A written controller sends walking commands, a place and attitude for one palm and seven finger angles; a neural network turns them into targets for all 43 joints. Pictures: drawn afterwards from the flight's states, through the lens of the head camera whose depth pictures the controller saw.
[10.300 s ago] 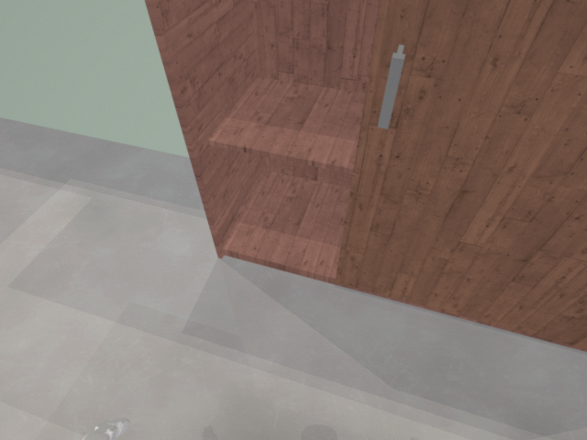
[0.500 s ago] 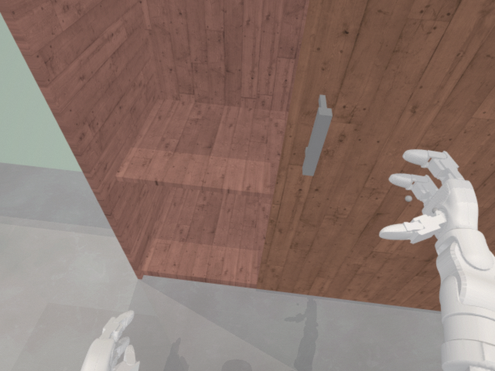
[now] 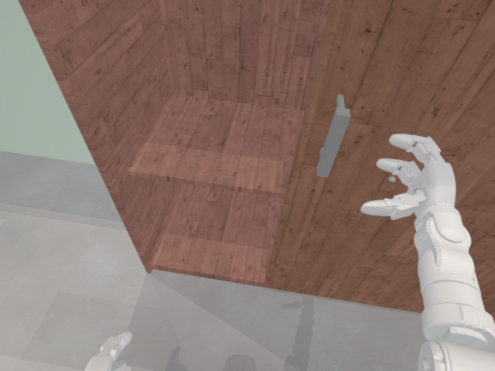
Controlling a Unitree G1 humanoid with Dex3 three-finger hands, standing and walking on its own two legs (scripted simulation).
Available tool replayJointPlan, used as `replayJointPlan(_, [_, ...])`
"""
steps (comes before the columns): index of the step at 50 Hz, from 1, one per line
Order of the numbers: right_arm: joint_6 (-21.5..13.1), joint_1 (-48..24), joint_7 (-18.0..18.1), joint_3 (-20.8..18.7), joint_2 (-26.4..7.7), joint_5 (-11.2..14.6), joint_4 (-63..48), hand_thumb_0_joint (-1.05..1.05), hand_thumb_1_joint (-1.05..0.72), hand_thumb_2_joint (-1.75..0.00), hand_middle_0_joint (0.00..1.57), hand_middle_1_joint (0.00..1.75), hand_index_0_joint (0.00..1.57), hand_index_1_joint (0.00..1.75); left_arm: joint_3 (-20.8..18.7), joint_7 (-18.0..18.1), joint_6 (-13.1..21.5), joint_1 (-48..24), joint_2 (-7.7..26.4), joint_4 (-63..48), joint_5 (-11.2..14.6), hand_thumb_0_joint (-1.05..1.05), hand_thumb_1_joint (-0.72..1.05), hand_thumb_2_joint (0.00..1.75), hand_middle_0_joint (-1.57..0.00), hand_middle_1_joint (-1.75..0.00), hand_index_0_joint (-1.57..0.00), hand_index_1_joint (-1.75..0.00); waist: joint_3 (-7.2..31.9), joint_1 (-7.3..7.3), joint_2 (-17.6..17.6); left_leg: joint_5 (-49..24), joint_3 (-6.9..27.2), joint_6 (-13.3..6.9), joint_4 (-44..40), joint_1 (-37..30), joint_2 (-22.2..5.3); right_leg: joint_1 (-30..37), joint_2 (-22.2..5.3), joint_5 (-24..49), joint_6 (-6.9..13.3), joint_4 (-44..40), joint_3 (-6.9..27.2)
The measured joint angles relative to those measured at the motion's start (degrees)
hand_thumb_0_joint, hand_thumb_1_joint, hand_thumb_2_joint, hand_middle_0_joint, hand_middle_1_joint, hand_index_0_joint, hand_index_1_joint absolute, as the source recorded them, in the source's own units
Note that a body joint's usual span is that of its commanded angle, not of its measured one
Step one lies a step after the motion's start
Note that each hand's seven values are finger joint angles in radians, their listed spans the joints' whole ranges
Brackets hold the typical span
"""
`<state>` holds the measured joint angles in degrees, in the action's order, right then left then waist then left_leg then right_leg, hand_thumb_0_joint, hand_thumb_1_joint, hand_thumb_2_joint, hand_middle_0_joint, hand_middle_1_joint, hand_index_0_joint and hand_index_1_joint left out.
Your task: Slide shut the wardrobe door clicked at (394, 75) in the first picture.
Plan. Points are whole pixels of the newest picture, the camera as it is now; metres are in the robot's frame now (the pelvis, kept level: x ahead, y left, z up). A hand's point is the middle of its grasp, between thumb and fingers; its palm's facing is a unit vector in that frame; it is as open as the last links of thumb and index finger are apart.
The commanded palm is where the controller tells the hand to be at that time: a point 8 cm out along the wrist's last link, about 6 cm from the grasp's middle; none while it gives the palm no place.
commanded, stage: move the hooked fingers beside the handle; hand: right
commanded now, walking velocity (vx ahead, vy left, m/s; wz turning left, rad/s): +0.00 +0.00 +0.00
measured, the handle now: (331, 137) +0.51 -0.10 +0.12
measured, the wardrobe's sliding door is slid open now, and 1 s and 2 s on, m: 0.48 0.48 0.48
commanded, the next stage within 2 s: feel for the door with the fingertips in 1.12 s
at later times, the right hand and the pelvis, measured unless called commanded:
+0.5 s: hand (373, 161) +0.46 -0.17 +0.11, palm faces +0.09 +1.00 +0.01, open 14.0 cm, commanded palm +0.42 -0.22 +0.12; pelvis +0.00 +0.00 -0.01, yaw +2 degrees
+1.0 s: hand (367, 160) +0.46 -0.16 +0.12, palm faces +0.09 +1.00 +0.01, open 14.0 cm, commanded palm +0.42 -0.21 +0.12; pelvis +0.00 -0.01 -0.01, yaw +1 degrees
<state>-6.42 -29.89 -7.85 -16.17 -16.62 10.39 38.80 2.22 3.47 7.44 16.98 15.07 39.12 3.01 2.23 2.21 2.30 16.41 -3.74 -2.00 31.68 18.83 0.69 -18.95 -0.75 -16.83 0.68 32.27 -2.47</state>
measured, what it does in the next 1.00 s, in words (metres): stands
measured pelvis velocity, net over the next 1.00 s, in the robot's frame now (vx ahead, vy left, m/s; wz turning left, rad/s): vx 0.00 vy -0.01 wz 0.01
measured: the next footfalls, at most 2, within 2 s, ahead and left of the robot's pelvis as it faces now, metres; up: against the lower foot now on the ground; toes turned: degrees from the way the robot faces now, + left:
none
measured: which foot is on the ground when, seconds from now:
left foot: down 0.00-1.00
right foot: down 0.00-1.00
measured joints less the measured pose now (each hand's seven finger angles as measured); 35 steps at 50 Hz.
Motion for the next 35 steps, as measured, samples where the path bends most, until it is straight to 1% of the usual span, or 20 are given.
replayJointPlan(4, [-0.9,-2.5,0.5,-0.3,-0.8,-0.6,3.8,-0.02,0.50,-0.30,0.30,1.20,0.30,1.20,-0.2,0.0,-0.6,0.3,0.2,0.0,0.0,0.01,0.90,0.90,-0.21,-0.30,-0.20,-0.30,-0.4,0.55,-0.2,-0.1,-0.1,-0.1,0.5,1.1,0.2,-1.1,-0.2,0.0,-0.1,0.7,0.0])
replayJointPlan(10, [-3.9,-8.2,1.2,-0.1,-1.3,-1.3,9.7,-0.02,0.50,-0.30,0.30,1.20,0.29,1.20,-0.5,-0.1,-0.8,1.1,0.6,0.8,-0.2,0.01,0.90,0.90,-0.21,-0.30,-0.20,-0.30,-0.9,1.29,-0.4,0.0,-0.3,-0.2,1.4,3.0,0.2,-3.2,-0.3,-0.1,-0.1,1.9,0.3])
replayJointPlan(14, [-5.3,-12.2,1.3,-1.4,-2.0,-2.0,14.6,-0.02,0.50,-0.30,0.30,1.20,0.30,1.20,-0.5,-0.6,-1.3,1.8,0.5,1.1,-0.5,0.01,0.90,0.90,-0.21,-0.30,-0.20,-0.30,-0.3,2.18,-0.8,0.1,0.0,-0.2,2.1,4.6,0.2,-4.7,-0.4,-0.3,0.0,2.5,0.0])
replayJointPlan(18, [-6.2,-14.3,1.7,-2.0,-2.7,-3.1,17.8,-0.02,0.50,-0.30,0.30,1.20,0.30,1.20,-0.8,-1.2,-1.8,3.2,0.6,0.7,-0.9,0.01,0.90,0.90,-0.21,-0.30,-0.20,-0.30,0.2,2.97,-0.6,0.2,0.4,-0.1,2.8,6.1,0.3,-6.1,-0.5,-0.7,0.1,3.3,-0.4])
replayJointPlan(22, [-7.3,-13.5,1.9,-3.6,-2.7,-3.2,18.2,-0.02,0.49,-0.30,0.30,1.20,0.30,1.20,-1.0,-1.8,-2.9,4.4,0.7,0.2,-1.2,0.01,0.90,0.90,-0.20,-0.30,-0.20,-0.30,0.7,3.33,-0.5,0.4,1.2,0.1,3.2,7.0,0.4,-6.7,-0.6,-1.1,0.3,3.6,-1.2])
replayJointPlan(27, [-8.1,-10.3,2.2,-4.4,-2.4,-3.5,15.4,-0.02,0.49,-0.30,0.30,1.20,0.30,1.20,-1.2,-2.2,-3.9,5.7,0.3,-0.4,-1.3,0.01,0.90,0.90,-0.21,-0.30,-0.20,-0.30,1.1,3.27,-0.6,0.6,1.7,0.3,3.3,7.0,0.6,-6.5,-0.7,-1.5,0.5,3.7,-1.7])
replayJointPlan(31, [-8.5,-7.7,2.4,-3.4,-1.6,-3.0,11.7,-0.02,0.49,-0.30,0.30,1.20,0.29,1.20,-1.5,-2.2,-4.1,5.8,0.0,-0.4,-1.2,0.01,0.90,0.90,-0.21,-0.30,-0.20,-0.30,1.2,2.68,-0.3,0.6,1.6,0.5,2.9,6.2,0.5,-6.0,-0.7,-1.8,0.6,3.8,-1.5])
replayJointPlan(35, [-7.5,-8.6,2.3,-1.5,-1.1,-2.2,12.5,-0.02,0.50,-0.30,0.30,1.20,0.29,1.20,-1.3,-2.0,-4.1,4.7,-0.1,0.1,-0.8,0.01,0.90,0.90,-0.21,-0.30,-0.20,-0.30,1.3,2.17,-0.3,0.7,1.0,0.7,2.8,5.6,0.3,-5.8,-0.4,-1.9,0.8,4.2,-0.9])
